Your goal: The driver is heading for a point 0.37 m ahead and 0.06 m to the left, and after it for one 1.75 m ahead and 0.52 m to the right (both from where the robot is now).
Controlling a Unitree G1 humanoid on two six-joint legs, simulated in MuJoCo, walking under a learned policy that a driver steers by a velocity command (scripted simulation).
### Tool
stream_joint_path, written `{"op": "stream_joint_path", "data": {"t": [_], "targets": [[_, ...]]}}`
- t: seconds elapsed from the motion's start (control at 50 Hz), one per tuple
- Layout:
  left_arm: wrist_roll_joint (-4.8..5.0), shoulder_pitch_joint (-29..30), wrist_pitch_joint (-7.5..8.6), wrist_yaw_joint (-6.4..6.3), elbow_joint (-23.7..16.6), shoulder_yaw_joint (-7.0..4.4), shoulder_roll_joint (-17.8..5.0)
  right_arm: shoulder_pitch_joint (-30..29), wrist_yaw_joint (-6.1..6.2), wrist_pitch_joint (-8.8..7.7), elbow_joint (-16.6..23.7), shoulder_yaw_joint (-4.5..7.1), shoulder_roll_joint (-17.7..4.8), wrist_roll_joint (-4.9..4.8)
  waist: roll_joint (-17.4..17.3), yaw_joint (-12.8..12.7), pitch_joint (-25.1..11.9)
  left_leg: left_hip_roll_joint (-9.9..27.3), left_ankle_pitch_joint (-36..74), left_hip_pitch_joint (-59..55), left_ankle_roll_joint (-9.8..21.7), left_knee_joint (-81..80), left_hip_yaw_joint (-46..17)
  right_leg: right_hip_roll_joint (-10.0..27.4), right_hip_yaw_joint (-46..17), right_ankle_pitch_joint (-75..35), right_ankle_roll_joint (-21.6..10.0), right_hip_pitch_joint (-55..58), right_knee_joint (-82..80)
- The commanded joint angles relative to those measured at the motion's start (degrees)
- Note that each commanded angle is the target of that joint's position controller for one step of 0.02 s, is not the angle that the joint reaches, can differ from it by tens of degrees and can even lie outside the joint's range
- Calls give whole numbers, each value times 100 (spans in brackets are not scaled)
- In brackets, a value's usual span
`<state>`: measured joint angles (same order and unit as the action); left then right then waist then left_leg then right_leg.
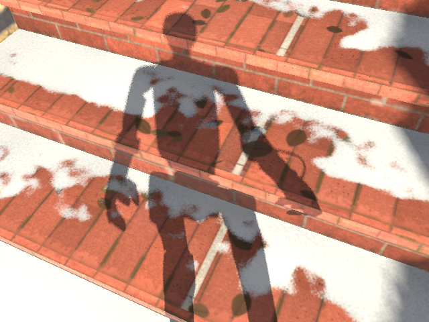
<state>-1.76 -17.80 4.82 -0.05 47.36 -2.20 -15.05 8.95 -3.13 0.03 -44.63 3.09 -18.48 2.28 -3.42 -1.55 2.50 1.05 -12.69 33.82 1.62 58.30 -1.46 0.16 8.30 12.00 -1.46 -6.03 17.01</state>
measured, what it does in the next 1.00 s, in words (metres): climbs: left foot, then right foot 0.16 m higher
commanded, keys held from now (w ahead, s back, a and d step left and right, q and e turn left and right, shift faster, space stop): w+q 0.28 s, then w+e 0.72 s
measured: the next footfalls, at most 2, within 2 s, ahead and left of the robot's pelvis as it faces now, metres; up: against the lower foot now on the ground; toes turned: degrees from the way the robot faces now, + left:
left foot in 0.20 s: +0.21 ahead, +0.10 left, +0.00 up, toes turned +9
right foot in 0.74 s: +0.49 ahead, +0.02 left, +0.16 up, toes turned +1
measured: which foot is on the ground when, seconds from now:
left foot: up 0.00-0.18, down 0.20-0.76, up 0.78-1.00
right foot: down 0.00-0.20, up 0.22-0.72, down 0.74-1.00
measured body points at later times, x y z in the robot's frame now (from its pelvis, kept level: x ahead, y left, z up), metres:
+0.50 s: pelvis +0.21 +0.06 -0.01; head +0.22 +0.07 +0.44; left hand +0.31 +0.30 -0.13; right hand +0.25 -0.20 -0.14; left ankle +0.17 +0.10 -0.75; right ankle +0.25 -0.06 -0.42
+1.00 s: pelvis +0.51 +0.06 +0.12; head +0.51 +0.06 +0.57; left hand +0.50 +0.28 -0.03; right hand +0.69 -0.17 +0.04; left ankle +0.61 +0.23 -0.40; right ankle +0.45 +0.02 -0.59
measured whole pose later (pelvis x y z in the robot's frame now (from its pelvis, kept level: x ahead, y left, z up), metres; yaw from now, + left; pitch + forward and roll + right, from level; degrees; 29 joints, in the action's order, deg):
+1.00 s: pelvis +0.51 +0.06 +0.12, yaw -4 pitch +5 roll -1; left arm -5.1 -24.9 5.5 4.6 59.6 0.0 -10.9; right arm 6.8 -1.8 -3.2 -38.3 -2.0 -11.4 3.1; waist -0.5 0.7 -6.3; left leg 2.5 -5.7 64.7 6.3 97.4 -9.4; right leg -10.8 0.3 25.3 -8.8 -19.9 40.9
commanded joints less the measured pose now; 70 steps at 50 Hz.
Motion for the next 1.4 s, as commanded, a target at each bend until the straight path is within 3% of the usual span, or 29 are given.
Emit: {"op": "stream_joint_path", "data": {"t": [0.02, 0.18, 0.2, 0.22, 0.24, 0.28, 0.34, 0.54, 0.6, 0.68, 0.72, 0.74, 0.76, 0.78, 0.8, 0.82, 0.9, 0.96, 1.02, 1.1, 1.14, 1.18, 1.2, 1.26, 1.28, 1.3, 1.32, 1.34, 1.4], "targets": [[8, 67, 96, 4, -234, -167, -736, -485, -92, -62, 541, -81, -51, 3, 963, 27, -127, 138, 520, 117, -58, -776, 122, 1387, -362, -2738, -590, 203, -583], [70, 34, -191, -47, -200, -240, -1078, 287, 38, -97, 290, -12, -228, 64, 799, 491, -916, -700, -106, -2055, 599, -2695, 892, 1400, 421, -5007, -279, 412, 2316], [99, 85, -204, -31, -288, -220, -1028, 1223, 111, -142, 37, 114, -404, 109, 428, 966, -1401, -548, 343, -3536, 758, -2997, 438, 1269, 475, -3723, -112, -669, 3926], [17, -45, -195, 47, -565, -23, -213, 1117, 220, -138, 68, 277, -1188, 66, -985, 517, -1360, 1186, 1339, -4463, 1180, -3444, -2026, 445, 505, 1488, 233, -2662, 5741], [-30, 163, -215, 23, -783, -77, -596, 1427, 236, -57, 180, 439, -1640, -44, -841, 845, -2017, 1834, 1132, -4817, 2078, -4068, -3865, -42, -591, 1745, 290, -3563, 7077], [-86, 538, -150, 2, -804, -28, -516, 1006, 314, -22, 124, 299, -947, -121, 52, 573, -711, 1444, 341, -3673, 1880, -4119, -2728, 433, -791, 987, 250, -4197, 7477], [-108, -34, -326, 62, -523, 30, -319, 671, 351, -196, 31, 7, -255, -98, 177, -4, -434, 857, 1321, -2500, 1343, -4201, -1713, 570, -703, 756, 191, -3807, 7649], [73, 2145, -544, -208, -1687, 521, 857, 1968, 269, -551, -1322, -318, 71, -104, 467, 69, 525, 934, -1079, -1933, 432, -4689, -831, -364, -903, 1166, -341, -7506, 10408], [-28, 2318, -678, -117, -1936, 515, 633, 1936, 602, -560, -1443, -338, -215, -261, 94, -5, 309, 1059, 1255, -2111, 752, -5590, -624, -102, -307, 1343, -211, -6401, 8809], [163, 1779, -705, -63, -1458, 593, 605, 2036, 734, -511, -1230, -306, -429, -472, -86, -116, -778, 1040, 8731, -3056, 645, -4589, 804, -433, 779, 1750, -658, -3399, 5978], [110, 750, -653, 0, -1056, 422, 344, 1963, 726, -397, -1080, -185, -649, -291, -877, -493, -1575, 1517, 10666, -4068, 661, -2673, 753, -877, 600, 2520, -850, -2650, 5166], [42, 130, -560, 59, -852, 293, 73, 1718, 685, -420, -822, -99, -726, -242, -1001, -809, -1909, 1487, 10392, -3627, 647, -1340, 888, -930, -243, 2393, -1136, -1567, 4430], [13, -333, -524, 21, -676, 50, -620, 1574, 553, -554, -397, -115, -490, -246, 148, -972, -1980, 733, 7226, -1360, 442, 903, 797, 108, -3262, 3398, -1811, -285, 2790], [77, -278, -689, -117, -459, -165, -1053, 739, 297, -612, -119, 1, -493, 33, 1465, -960, -1972, -826, 788, 308, 129, 3502, 308, 932, -6728, 2979, -2382, -82, 269], [104, 318, -651, -167, -449, -194, -1014, 1001, 151, -665, 236, -120, -7, 207, 899, -271, -1388, -460, 401, 1247, 188, 4719, -564, 1252, -6839, 2971, -2289, -380, 46], [-383, -973, -339, 218, -30, 29, -307, 912, -131, -417, -176, -94, 93, -1, -28, -1031, 410, -858, 1577, 2883, 556, 5911, -2150, 870, -5845, 2351, -1778, -1254, 946], [-314, 594, 112, 526, 804, 304, 764, 641, 55, -201, 498, -406, 359, 337, -123, 783, -345, -197, 714, 3432, 962, 5348, -1161, 255, -2758, 225, -1423, -1946, 1106], [-294, 652, 261, 501, 458, 174, 103, 104, 165, -327, 836, -382, 146, 25, 498, 783, -752, 64, 814, 1611, 435, 3985, 148, -317, -1906, -742, -1121, -3437, 594], [-330, -1453, 389, 433, 1062, 175, -57, -569, 119, -317, 938, -460, 379, 48, 992, 12, -713, -38, -151, 3231, 80, 4479, 321, 32, -2417, -2406, -1099, -1168, 993], [-644, -3335, 207, 432, 1775, 292, 530, -1897, 216, -404, 1255, -699, 725, 102, 944, -544, -55, -146, -2221, 7559, 615, 6356, -496, 1012, -3740, -1577, -1359, 2326, 1626], [-603, -2890, 84, 418, 1574, 315, 529, -2892, 156, -568, 1516, -771, 693, 195, 491, -549, 56, 82, -1920, 6537, 725, 4515, 202, 528, -3452, -440, -1248, 1053, 1013], [-514, -1147, 19, 698, 983, 259, 206, -3831, 82, -325, 2127, -956, 1192, 130, 591, -17, 100, 252, -806, 1637, 542, 2463, 688, 640, -3316, -42, -1421, -3454, -1474], [-281, -1077, 160, 667, 729, 186, -43, -3625, -102, -177, 2129, -959, 1325, 41, 991, 286, 70, -113, -448, -382, 83, 2687, 1268, 719, -3287, -2304, -1709, -4705, -1539], [75, -524, 513, 774, 390, -188, -1284, -301, 65, -171, 1028, -239, -546, -191, 813, 1479, -1258, -719, 89, -2459, 209, -56, 459, 712, -2557, -8778, -614, -2242, 1782], [-371, -1960, 619, 773, 547, 135, 146, 1308, 73, -304, 505, -227, -617, -82, -1114, 1090, -3825, 1105, 2097, -5608, 2060, -551, -2796, -51, -2599, -5298, -395, -3709, 4054], [-220, -1823, 385, 865, 1052, -50, -137, 2803, -20, -153, 121, -308, -387, 201, -1567, 1735, -4196, 2022, 83, -4956, 2707, -2472, -5658, -1144, -2738, -96, -349, -3754, 7304], [-64, -950, 236, 880, 813, -137, -97, 2638, 106, -304, -213, -242, -571, 215, -750, 1510, -1962, 1744, -2327, -3250, 1941, -3180, -5533, -777, -2730, -839, -386, -4956, 8892], [-28, -788, 245, 752, 941, -117, 82, 1613, 141, -411, -350, -209, -519, -96, -398, 1023, -870, 1653, -3177, -1910, 1690, -3066, -4513, -344, -2315, -1271, -386, -5438, 8943], [-178, -196, 81, 499, 750, 43, 542, 64, 156, -385, -768, -633, 1506, 1, 704, 89, -1212, 1641, -897, -731, 1424, -3218, -2486, 154, -2043, -1284, -883, -4924, 9462]]}}
Keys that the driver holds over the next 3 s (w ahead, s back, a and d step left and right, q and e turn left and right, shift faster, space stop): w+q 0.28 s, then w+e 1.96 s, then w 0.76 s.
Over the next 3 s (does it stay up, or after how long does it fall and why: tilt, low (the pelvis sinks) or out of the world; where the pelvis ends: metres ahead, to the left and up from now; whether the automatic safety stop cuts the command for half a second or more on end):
stays up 1.59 -0.41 0.61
